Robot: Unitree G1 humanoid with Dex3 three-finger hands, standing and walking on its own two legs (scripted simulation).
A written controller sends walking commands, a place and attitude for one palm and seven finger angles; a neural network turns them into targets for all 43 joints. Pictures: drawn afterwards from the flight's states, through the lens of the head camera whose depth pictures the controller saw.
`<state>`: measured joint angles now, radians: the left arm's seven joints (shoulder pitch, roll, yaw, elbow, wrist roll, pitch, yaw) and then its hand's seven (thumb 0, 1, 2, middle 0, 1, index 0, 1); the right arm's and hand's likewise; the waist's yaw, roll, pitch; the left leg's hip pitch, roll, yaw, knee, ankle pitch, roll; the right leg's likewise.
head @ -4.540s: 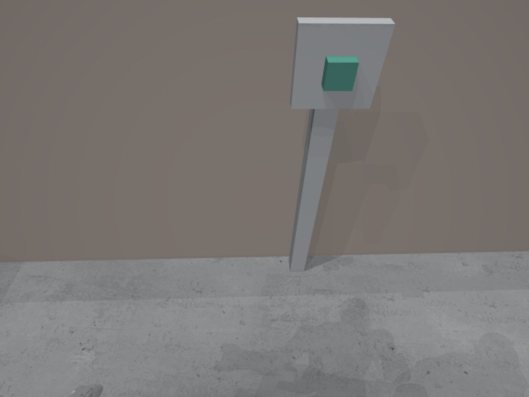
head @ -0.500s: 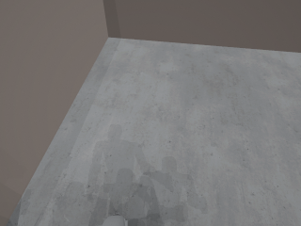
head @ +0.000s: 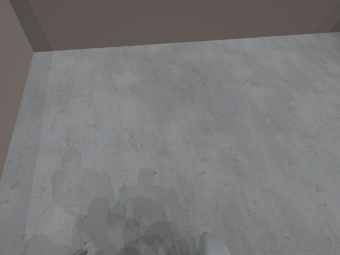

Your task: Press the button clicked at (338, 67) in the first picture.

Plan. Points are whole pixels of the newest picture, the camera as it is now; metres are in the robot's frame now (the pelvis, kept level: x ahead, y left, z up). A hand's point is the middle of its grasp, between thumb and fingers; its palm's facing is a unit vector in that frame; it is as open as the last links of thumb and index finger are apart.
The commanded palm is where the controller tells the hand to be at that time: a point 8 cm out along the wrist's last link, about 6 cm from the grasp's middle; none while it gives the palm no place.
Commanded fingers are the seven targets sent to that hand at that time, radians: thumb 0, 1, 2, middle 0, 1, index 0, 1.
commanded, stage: walk to a spot facing it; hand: left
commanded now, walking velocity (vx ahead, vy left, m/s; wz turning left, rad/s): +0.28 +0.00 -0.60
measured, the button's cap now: out of the picture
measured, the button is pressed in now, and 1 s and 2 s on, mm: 0 0 0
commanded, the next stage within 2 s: turn to face it in 0.24 s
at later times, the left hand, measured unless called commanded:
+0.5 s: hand (131, 201) +0.30 +0.12 -0.17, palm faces -0.19 -0.95 -0.23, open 7.3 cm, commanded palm none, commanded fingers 0.00 0.90 0.90 -0.20 -0.30 -0.20 -0.30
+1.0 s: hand (116, 192) +0.32 +0.17 -0.18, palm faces +0.05 -0.97 -0.24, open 7.4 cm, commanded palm none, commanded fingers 0.00 0.90 0.90 -0.20 -0.30 -0.20 -0.30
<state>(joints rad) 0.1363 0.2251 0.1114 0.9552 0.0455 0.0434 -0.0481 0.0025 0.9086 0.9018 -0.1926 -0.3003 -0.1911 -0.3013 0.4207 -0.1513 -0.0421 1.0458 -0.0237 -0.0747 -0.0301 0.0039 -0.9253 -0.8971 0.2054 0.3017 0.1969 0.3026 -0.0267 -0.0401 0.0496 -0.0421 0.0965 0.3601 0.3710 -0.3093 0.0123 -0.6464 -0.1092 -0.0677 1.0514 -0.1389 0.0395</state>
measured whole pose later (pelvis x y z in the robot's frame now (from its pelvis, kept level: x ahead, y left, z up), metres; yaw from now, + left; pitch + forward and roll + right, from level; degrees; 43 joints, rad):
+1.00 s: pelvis +0.26 -0.03 +0.00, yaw +0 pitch +2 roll -2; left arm 0.19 0.21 0.09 0.97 0.02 0.04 0.02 0.00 0.90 0.90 -0.20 -0.30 -0.20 -0.30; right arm 0.22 -0.19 -0.06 0.95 -0.03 0.02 -0.01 0.00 -0.92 -0.90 0.21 0.30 0.20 0.30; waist -0.02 0.01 0.05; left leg -0.36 -0.04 -0.02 0.46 -0.14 0.06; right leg -0.44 -0.06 0.00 0.95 -0.44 0.08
